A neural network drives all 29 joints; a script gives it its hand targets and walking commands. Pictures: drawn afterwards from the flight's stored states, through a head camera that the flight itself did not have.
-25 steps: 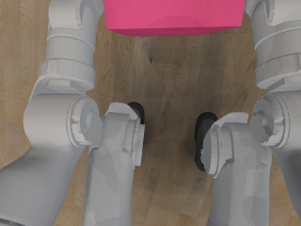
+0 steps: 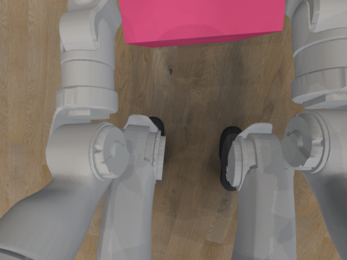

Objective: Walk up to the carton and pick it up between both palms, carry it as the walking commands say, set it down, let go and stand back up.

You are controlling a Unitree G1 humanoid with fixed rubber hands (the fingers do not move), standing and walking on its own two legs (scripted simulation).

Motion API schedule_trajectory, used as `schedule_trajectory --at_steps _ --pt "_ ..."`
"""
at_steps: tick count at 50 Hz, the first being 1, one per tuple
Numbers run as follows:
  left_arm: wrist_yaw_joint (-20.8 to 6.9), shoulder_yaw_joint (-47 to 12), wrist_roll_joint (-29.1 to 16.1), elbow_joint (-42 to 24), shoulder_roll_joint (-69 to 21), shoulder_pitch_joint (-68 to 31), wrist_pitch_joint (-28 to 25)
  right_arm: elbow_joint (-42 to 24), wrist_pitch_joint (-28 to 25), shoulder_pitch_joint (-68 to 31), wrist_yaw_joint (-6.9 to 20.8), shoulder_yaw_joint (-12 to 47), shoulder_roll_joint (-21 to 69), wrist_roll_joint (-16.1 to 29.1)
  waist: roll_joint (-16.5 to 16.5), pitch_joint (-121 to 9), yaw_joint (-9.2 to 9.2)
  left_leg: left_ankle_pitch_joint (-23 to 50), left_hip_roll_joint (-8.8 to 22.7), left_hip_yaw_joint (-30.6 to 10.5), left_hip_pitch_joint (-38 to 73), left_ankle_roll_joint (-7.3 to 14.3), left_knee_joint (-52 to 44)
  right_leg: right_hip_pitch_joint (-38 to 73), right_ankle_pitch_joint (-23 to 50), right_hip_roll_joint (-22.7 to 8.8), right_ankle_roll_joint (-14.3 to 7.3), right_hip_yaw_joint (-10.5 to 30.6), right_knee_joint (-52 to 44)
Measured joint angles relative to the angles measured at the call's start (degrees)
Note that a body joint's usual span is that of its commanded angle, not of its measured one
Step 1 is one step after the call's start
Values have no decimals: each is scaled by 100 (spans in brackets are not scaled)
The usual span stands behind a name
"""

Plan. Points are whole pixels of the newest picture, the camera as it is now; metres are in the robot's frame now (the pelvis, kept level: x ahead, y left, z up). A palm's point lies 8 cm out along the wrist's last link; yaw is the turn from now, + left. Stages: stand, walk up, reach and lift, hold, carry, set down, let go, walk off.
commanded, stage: reach and lift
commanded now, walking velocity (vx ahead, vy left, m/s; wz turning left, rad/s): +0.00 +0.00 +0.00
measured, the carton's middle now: out of the picture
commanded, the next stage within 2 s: none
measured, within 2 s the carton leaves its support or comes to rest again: neither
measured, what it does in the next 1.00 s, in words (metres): rises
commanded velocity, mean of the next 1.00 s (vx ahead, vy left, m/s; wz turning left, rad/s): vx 0.00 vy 0.00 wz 0.00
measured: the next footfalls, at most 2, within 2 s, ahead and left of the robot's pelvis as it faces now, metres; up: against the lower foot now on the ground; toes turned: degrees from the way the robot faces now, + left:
none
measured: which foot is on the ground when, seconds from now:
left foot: down 0.00-1.00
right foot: down 0.00-1.00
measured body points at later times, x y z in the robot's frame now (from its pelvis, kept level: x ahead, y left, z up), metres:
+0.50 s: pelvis -0.01 +0.00 +0.04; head +0.35 -0.01 +0.29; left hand +0.54 +0.17 -0.08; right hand +0.57 -0.12 -0.09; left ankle +0.14 +0.14 -0.38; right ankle +0.12 -0.12 -0.38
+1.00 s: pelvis -0.02 +0.00 +0.09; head +0.33 +0.00 +0.37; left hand +0.52 +0.17 -0.01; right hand +0.55 -0.12 -0.02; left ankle +0.14 +0.14 -0.38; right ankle +0.12 -0.12 -0.38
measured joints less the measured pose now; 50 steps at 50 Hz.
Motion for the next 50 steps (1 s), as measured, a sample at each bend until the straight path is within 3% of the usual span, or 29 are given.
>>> schedule_trajectory --at_steps 19,50 --pt "-156 234 318 -417 -190 219 197 -413 254 169 33 -330 261 -191 -116 -14 -2 190 52 10 667 -15 -696 599 228 24 -55 34 -656" --pt "-190 271 355 -998 -430 793 554 -859 518 702 95 -446 540 -276 -179 -13 4 485 51 1 1968 18 -1831 1876 556 37 -52 112 -1795"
